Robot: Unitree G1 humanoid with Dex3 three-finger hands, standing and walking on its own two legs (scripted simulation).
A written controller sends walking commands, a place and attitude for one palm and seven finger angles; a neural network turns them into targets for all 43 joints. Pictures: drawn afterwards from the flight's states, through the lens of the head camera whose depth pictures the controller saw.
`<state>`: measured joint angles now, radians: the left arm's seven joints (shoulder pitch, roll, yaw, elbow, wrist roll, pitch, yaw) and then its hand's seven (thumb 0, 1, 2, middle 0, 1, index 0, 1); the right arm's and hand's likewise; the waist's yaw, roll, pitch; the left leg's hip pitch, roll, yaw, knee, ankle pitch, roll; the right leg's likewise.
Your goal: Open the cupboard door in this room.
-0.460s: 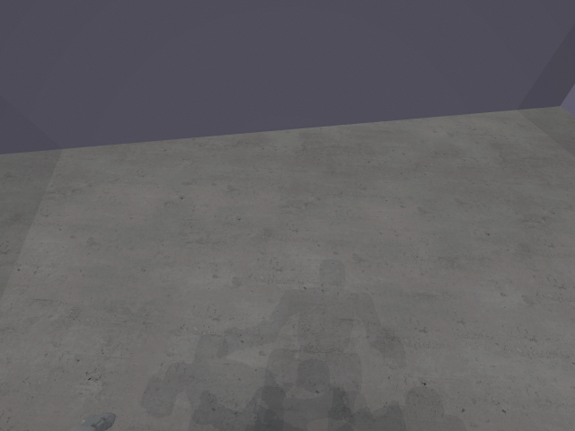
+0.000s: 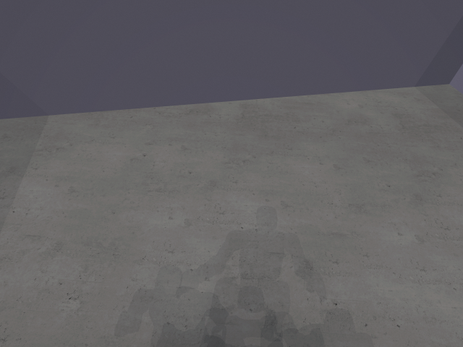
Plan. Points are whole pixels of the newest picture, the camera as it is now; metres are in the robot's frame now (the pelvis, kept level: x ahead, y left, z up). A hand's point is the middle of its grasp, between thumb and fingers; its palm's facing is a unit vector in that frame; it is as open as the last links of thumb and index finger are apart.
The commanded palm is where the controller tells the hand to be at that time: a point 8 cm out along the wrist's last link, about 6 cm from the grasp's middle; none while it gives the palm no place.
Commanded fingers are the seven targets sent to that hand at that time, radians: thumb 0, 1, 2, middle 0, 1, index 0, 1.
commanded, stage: stand and wait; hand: left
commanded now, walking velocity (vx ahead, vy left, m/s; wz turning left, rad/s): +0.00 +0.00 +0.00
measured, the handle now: out of the picture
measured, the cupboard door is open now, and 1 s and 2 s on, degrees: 0 0 0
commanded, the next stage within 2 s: turn or walk to find it in 0.44 s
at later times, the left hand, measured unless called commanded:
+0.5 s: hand out of the picture +0.07 +0.24 -0.15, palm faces -0.03 -0.94 -0.33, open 7.4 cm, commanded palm none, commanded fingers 0.00 0.90 0.90 -0.20 -0.30 -0.20 -0.30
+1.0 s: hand out of the picture +0.02 +0.23 -0.18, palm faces +0.13 -0.97 -0.22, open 7.4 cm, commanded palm none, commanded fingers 0.00 0.90 0.90 -0.20 -0.30 -0.20 -0.30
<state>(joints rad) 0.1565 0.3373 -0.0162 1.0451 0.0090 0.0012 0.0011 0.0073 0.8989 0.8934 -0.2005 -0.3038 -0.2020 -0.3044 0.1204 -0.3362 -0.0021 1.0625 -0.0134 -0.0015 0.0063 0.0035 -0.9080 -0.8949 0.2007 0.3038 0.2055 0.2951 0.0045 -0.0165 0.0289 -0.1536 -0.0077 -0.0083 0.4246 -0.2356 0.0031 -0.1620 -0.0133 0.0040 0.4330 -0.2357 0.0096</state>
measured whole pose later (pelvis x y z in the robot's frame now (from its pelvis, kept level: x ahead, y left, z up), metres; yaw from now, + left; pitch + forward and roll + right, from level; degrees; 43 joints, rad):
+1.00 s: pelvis -0.02 +0.02 +0.00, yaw +8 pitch +1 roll -1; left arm 0.17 0.25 0.03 0.96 0.01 0.06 0.03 0.01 0.90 0.89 -0.20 -0.30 -0.20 -0.30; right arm 0.24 -0.17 -0.02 0.99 -0.02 0.03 0.00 0.00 -0.91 -0.89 0.20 0.30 0.21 0.30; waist -0.02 -0.03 0.07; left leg -0.30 -0.06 -0.11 0.50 -0.20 0.04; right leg -0.41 -0.02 -0.01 0.99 -0.48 0.05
